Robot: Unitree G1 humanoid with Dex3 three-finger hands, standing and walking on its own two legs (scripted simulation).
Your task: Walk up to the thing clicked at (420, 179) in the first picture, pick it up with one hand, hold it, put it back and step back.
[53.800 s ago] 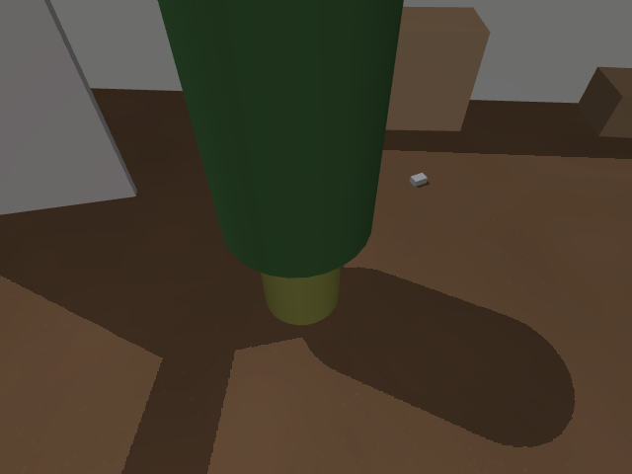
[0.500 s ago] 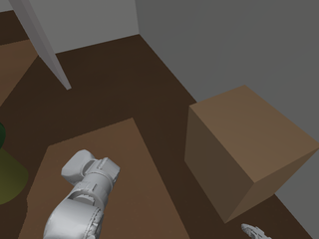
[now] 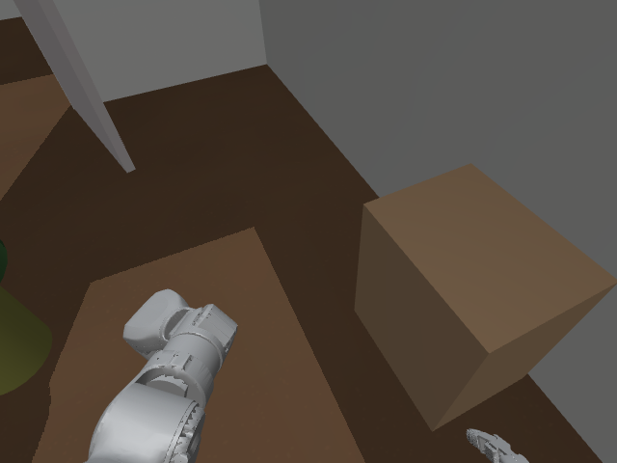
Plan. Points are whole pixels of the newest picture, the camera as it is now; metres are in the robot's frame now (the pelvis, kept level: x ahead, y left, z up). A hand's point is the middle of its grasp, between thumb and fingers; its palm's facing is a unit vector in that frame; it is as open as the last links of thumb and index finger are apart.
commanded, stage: hold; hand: left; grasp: from above
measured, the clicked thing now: (180, 344) +0.33 +0.23 -0.08
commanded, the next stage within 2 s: crouch in 0.12 s
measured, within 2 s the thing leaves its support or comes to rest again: neither
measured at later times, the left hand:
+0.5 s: hand (183, 354) +0.31 +0.22 -0.06, palm faces -0.25 -0.42 -0.87, open 9.5 cm
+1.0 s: hand (215, 384) +0.35 +0.23 -0.30, palm faces -0.17 -0.40 -0.90, open 9.5 cm
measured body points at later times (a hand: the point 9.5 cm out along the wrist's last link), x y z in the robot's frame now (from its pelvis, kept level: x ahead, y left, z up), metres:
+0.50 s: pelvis +0.00 +0.00 +0.00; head +0.03 -0.01 +0.45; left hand +0.32 +0.23 -0.01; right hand +0.13 -0.25 -0.12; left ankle +0.00 +0.14 -0.73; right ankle -0.01 -0.12 -0.73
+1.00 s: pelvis -0.07 +0.01 -0.18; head +0.12 +0.03 +0.23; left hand +0.36 +0.25 -0.25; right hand -0.02 -0.26 -0.31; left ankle +0.00 +0.14 -0.73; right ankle -0.01 -0.12 -0.73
